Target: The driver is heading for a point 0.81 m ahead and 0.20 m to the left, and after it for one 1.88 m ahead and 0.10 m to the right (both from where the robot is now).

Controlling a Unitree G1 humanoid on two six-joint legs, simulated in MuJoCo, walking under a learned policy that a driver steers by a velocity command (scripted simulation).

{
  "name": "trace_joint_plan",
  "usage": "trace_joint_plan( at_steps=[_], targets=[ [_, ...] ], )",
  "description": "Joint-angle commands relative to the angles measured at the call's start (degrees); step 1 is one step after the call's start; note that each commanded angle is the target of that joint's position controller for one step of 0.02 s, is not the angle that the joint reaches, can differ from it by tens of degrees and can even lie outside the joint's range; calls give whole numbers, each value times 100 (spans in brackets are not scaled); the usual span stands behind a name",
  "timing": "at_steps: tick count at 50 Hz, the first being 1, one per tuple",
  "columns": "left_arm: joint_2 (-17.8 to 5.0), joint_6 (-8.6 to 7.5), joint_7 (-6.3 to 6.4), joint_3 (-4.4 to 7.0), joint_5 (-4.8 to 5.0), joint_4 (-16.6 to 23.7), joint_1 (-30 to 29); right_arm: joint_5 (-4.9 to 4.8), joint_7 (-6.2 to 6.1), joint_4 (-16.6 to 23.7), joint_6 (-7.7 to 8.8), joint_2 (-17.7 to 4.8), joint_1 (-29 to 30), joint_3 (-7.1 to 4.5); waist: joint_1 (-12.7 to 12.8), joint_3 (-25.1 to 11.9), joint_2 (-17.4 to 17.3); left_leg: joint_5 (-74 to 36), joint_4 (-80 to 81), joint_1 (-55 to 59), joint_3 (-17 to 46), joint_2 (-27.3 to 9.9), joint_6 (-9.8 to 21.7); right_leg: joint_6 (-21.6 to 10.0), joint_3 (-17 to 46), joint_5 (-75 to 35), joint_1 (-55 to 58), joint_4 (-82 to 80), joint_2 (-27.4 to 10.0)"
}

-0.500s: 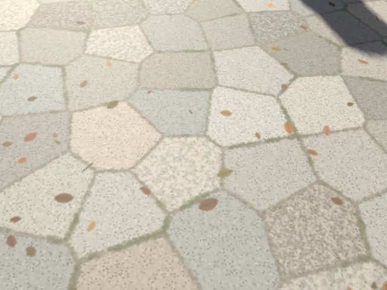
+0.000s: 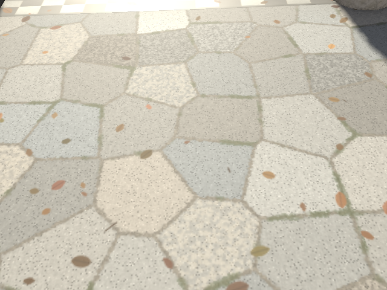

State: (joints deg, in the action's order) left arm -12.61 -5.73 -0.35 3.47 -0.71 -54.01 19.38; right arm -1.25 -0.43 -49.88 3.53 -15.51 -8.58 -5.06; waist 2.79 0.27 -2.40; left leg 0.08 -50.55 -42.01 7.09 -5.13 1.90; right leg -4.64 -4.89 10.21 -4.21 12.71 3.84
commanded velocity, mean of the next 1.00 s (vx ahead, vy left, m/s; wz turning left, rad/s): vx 0.50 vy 0.00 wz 0.37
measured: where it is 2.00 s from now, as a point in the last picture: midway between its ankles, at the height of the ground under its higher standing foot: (159, 161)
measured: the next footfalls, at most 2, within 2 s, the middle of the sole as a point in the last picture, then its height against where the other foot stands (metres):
left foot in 0.26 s outside the picture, level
right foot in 0.74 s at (208, 254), level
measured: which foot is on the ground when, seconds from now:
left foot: up 0.00-0.24, down 0.26-0.76, up 0.78-1.00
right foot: down 0.00-0.28, up 0.30-0.72, down 0.74-1.00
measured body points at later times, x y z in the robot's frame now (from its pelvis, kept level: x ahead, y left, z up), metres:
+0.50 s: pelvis +0.28 +0.08 +0.00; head +0.31 +0.10 +0.44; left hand +0.38 +0.39 -0.10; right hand +0.43 -0.16 -0.12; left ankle +0.27 +0.14 -0.75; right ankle +0.40 -0.09 -0.67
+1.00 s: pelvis +0.55 +0.10 +0.00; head +0.58 +0.10 +0.45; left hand +0.50 +0.37 -0.12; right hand +0.80 -0.08 -0.11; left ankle +0.54 +0.27 -0.68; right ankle +0.59 +0.02 -0.75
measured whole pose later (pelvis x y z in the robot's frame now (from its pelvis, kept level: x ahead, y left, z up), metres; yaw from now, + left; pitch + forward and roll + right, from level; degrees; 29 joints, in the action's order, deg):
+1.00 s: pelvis +0.55 +0.10 +0.00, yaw +22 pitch +2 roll -1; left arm -14.2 -5.5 -1.3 2.6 0.0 -46.1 18.9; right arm -0.2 -0.1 -40.3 3.4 -16.3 -11.7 -3.2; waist 2.5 0.8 -2.5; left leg 14.5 -57.3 -35.0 2.7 -4.5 0.2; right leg -3.8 -0.9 9.4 -10.9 18.6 3.5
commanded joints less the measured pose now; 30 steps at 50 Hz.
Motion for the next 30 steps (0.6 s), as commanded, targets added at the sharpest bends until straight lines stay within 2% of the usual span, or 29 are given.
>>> trace_joint_plan(
  at_steps=[1, 5, 8, 9, 11, 12, 13, 14, 15, 16, 17, 18, 19, 20, 21, 23, 25, 27, 30],
  targets=[
    [-738, -100, 75, 105, 16, 339, -309, 12, 84, 379, 48, -118, 247, 11, -102, 132, 561, -862, 688, 184, -142, 92, -7, -362, 363, -1756, -153, -530, -1470],
    [-813, -44, 138, 109, 66, 114, 150, 17, 219, 753, 34, -4, 959, 127, 191, 466, 521, -736, 1348, -84, -441, 125, 40, -316, 90, -1952, 560, -430, -1694],
    [-942, 73, 161, 145, 101, 22, 309, 5, 340, 1067, 60, 7, 1333, 169, 226, 560, 523, 40, 1615, -272, -779, 224, 184, -323, -36, -2790, 1235, -8, -1943],
    [-1024, 112, 179, 163, 111, 61, 215, 1, 383, 1139, 64, -46, 1301, 152, 128, 478, 602, 359, 1680, -24, -965, 334, 274, -278, -141, -3581, 1300, 263, -1959],
    [-1221, 191, 244, 212, 122, 156, 76, 4, 426, 1160, 42, -260, 868, 51, -202, 25, 911, 953, 1612, 912, -1358, 718, 490, -172, -318, -5612, 1334, 1159, -1956],
    [-1304, 242, 270, 231, 107, 213, -36, -10, 429, 1009, 26, -483, 143, -66, -606, -376, 950, 946, 1810, 1852, -1421, 921, 653, -89, -433, -6078, 1151, 2088, -1873],
    [-1293, 239, 289, 218, 130, 306, -164, -10, 364, 778, 7, -860, -850, -254, -1111, -869, 745, 478, 2152, 3506, -1030, 856, 924, 108, -520, -5361, 207, 3426, -1658],
    [-780, 113, 215, 49, 12, 569, 140, 43, 247, 680, -20, -1517, -1566, -425, -1036, -1596, -497, 294, 2092, 5889, 1390, -621, 1744, 442, -500, -1680, -2197, 5667, -943],
    [-521, -142, 83, -89, 42, 703, 248, 33, 237, 779, 21, -1444, -1473, -336, -792, -2346, -927, 683, 3063, 6820, 4044, -1589, 2523, 514, 645, 2265, -3609, 6946, -21],
    [-991, -315, -2, 57, 235, 883, -419, 90, 213, 778, 25, -1033, -1411, -222, -1010, -1869, -473, 651, 3190, 6515, 3266, -1302, 2138, 373, 1206, 1925, -4174, 7077, -433],
    [-1007, -371, -3, 49, 308, 1018, -720, 66, 205, 848, 49, -787, -1012, -153, -838, -1176, -149, 267, 3226, 5638, 2343, -1049, 1858, 292, 1098, 1419, -4165, 6640, -690],
    [-949, -360, 42, 69, 196, 1012, -811, 38, 219, 942, 60, -642, -613, -101, -560, -697, 330, -284, 3349, 4694, 1750, -772, 1677, 333, 1008, 1145, -3882, 6088, -882],
    [-990, -292, 79, 133, 89, 1021, -777, 52, 207, 1021, 67, -486, -377, -46, -358, -467, 323, -604, 3487, 4064, 1380, -568, 1581, 414, 969, 952, -3532, 5670, -1025],
    [-946, -205, 78, 147, 50, 1071, -701, 70, 185, 1079, 61, -458, -306, -21, -211, -379, 226, -716, 3623, 3644, 1278, -442, 1576, 499, 960, 850, -3262, 5477, -1069],
    [-862, -140, 81, 147, 9, 1128, -643, 63, 160, 1103, 68, -541, -300, -44, -141, -342, 158, -895, 3704, 3380, 1206, -394, 1606, 611, 897, 777, -3158, 5245, -1069],
    [-747, -52, 102, 127, -29, 1254, -811, 61, 91, 1117, 77, -724, -417, -90, -132, -249, 77, -1203, 3773, 2978, 932, -267, 1598, 803, 774, 428, -3119, 4680, -1008],
    [-653, -32, 121, 87, -37, 1444, -1309, 39, 17, 1089, 53, -858, -616, -131, -290, -142, -5, -1105, 3745, 2774, 736, -75, 1426, 902, 705, -274, -3103, 3795, -875],
    [-531, -46, 85, 26, -8, 1525, -1665, 18, -17, 1042, 22, -806, -790, -110, -466, -155, -169, -797, 3645, 2746, 513, 111, 1197, 872, 655, -1066, -2832, 2845, -712],
    [-570, -96, -10, -2, 70, 1664, -2115, 8, -8, 901, 25, -772, -1154, -76, -731, -123, -299, -155, 3589, 2931, 693, -42, 1074, 769, 663, -1735, -2523, 2114, -574]
  ],
)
